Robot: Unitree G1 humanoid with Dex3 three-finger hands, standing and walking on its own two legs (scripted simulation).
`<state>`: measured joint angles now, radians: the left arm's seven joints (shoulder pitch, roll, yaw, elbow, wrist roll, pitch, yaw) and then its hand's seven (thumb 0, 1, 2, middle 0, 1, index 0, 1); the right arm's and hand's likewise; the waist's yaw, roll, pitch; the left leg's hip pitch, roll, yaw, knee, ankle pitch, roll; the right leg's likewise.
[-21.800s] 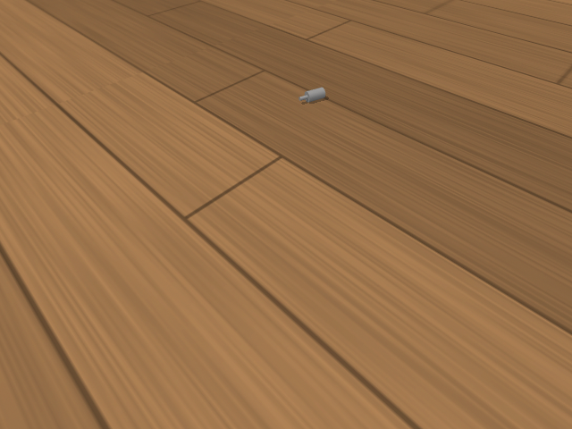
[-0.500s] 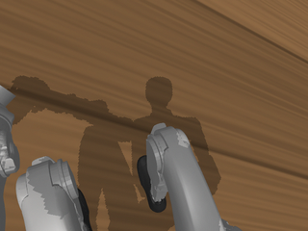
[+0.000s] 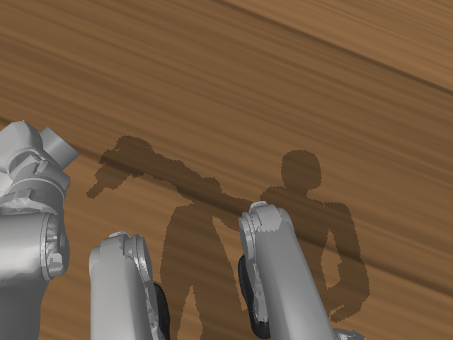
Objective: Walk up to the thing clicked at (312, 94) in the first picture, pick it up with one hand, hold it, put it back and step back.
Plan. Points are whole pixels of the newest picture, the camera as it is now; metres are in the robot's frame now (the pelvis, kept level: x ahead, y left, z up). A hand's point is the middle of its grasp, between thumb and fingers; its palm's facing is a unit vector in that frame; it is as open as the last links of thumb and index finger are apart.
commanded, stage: lift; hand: left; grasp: from above
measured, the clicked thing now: (24, 175) +0.45 +0.31 -0.14
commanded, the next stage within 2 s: hold in 1.30 s
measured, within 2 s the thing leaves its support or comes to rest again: neither
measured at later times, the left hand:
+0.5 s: hand out of the picture +0.39 +0.26 +0.07, palm faces -0.27 -0.32 -0.91, open 10.1 cm
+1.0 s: hand out of the picture +0.39 +0.23 +0.24, palm faces -0.32 -0.35 -0.88, open 10.1 cm
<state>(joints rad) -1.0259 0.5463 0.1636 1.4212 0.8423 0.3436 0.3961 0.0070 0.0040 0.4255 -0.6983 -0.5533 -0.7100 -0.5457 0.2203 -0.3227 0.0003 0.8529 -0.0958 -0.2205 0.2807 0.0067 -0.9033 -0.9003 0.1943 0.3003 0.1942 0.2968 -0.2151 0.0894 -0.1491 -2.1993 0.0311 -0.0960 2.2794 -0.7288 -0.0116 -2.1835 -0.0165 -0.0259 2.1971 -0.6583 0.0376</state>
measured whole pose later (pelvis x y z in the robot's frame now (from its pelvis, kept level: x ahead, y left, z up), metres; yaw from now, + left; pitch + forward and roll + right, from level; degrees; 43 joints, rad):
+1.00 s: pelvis +0.06 -0.01 +0.32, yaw +4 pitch +18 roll -1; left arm -0.56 0.24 -0.12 1.02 0.68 0.58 0.31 0.00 0.00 0.45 -0.70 -0.54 -0.71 -0.54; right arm 0.25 -0.24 0.01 0.85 0.04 -0.13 -0.05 0.01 -0.88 -0.90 0.20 0.30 0.20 0.30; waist -0.09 0.04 -0.16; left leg -0.89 0.06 -0.02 1.07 -0.49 -0.04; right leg -0.89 -0.01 -0.03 1.04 -0.45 0.00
